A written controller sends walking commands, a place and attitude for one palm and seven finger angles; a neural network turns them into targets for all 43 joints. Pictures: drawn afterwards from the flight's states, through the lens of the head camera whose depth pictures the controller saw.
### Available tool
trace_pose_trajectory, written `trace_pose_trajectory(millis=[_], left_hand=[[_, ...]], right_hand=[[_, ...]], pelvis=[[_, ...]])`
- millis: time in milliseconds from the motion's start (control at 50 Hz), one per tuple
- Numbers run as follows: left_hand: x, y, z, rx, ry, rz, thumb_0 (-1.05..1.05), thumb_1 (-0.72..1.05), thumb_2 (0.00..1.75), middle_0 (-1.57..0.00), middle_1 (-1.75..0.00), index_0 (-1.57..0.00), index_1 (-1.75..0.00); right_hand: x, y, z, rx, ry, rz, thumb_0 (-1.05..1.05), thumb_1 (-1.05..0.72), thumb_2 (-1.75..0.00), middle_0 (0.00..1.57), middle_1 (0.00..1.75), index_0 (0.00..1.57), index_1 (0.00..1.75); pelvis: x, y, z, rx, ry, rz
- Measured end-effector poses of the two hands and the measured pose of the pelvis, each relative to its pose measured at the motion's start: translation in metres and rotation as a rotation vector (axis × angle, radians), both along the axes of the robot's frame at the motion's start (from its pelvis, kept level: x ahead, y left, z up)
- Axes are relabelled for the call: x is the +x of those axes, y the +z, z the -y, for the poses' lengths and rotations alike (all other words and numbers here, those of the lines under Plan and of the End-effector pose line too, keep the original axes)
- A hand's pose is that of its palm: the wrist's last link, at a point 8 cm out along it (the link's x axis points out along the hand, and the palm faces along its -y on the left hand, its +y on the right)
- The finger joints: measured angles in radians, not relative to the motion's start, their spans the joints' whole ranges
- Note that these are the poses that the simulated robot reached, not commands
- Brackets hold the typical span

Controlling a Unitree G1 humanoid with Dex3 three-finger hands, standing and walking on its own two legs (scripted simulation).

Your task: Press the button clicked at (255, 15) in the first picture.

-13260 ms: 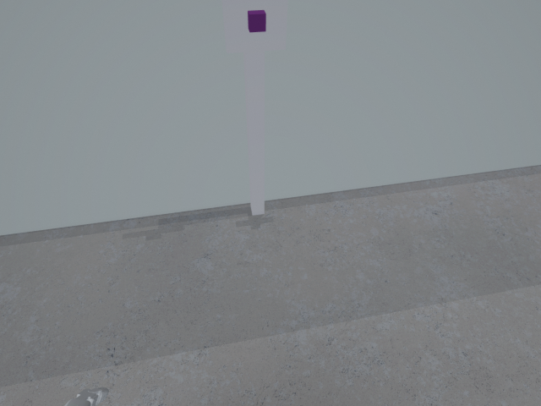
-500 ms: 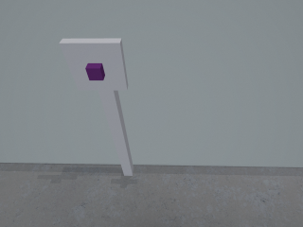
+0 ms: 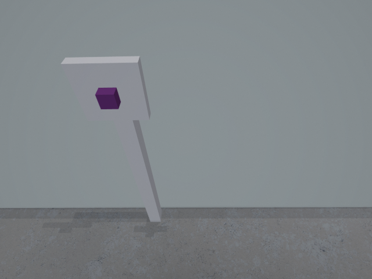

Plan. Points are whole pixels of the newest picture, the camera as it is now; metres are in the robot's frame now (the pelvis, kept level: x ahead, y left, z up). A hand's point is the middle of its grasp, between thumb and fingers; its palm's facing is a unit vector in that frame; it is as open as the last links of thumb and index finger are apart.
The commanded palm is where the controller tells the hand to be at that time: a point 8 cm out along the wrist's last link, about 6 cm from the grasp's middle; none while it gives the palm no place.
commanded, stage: raise the hand and make a fist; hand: left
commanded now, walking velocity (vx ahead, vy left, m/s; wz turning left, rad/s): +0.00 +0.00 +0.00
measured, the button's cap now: (108, 97) +0.51 +0.22 +0.13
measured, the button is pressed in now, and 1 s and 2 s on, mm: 0 0 0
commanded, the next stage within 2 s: none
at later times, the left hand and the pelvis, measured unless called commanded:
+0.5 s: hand out of the picture +0.13 +0.18 -0.04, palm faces +0.06 -1.00 +0.02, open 5.4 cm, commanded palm +0.11 +0.24 -0.02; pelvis -0.04 +0.00 -0.07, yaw +2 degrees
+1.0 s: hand (76, 253) +0.17 +0.22 +0.03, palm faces +0.06 -1.00 -0.06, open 3.1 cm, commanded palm +0.13 +0.27 +0.04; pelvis -0.03 +0.03 -0.05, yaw +2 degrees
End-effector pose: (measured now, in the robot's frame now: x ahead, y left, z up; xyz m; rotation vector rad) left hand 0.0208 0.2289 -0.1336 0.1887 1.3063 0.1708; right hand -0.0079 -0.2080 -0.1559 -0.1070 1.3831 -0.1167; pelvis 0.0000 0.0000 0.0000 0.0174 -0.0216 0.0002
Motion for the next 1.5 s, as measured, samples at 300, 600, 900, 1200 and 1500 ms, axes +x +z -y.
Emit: trace_pose_trajectory(millis=[300, 600, 900, 1200, 1500], left_hand=[[0.134, 0.137, -0.004, -0.034, 0.031, 1.152, 0.02, 0.92, 0.90, -0.31, -0.41, -0.30, -0.42], [0.077, 0.112, -0.015, -0.086, -0.059, 1.255, 0.02, 0.90, 0.90, -0.69, -0.83, -0.68, -0.83], [0.119, 0.155, -0.035, -0.113, -0.146, 1.241, 0.02, 0.90, 0.90, -1.10, -1.27, -1.09, -1.28], [0.133, 0.187, -0.055, -0.088, -0.153, 1.318, 0.02, 0.90, 0.90, -1.29, -1.49, -1.29, -1.49], [0.152, 0.227, -0.068, -0.063, -0.161, 1.326, 0.02, 0.90, 0.90, -1.30, -1.50, -1.30, -1.50]], right_hand=[[0.128, 0.045, 0.053, -0.153, 0.064, 0.664, 0.01, -0.92, -0.89, 0.20, 0.29, 0.20, 0.30], [0.204, 0.065, 0.005, -0.115, 0.252, 0.938, 0.01, -0.91, -0.90, 0.19, 0.29, 0.20, 0.30], [0.117, 0.027, -0.022, -0.052, 0.109, 0.678, 0.01, -0.90, -0.89, 0.20, 0.30, 0.21, 0.30], [0.160, 0.068, -0.012, -0.132, 0.158, 0.829, 0.01, -0.91, -0.90, 0.20, 0.29, 0.20, 0.30], [0.179, 0.076, -0.046, -0.025, 0.217, 0.855, 0.01, -0.91, -0.89, 0.20, 0.30, 0.20, 0.30]], pelvis=[[-0.019, -0.023, 0.002, 0.010, 0.025, -0.112], [-0.038, -0.070, -0.003, -0.033, 0.055, -0.187], [-0.033, -0.050, -0.025, -0.041, 0.031, -0.161], [-0.021, -0.038, -0.038, -0.050, 0.038, -0.115], [-0.014, -0.022, -0.036, -0.043, 0.048, -0.053]])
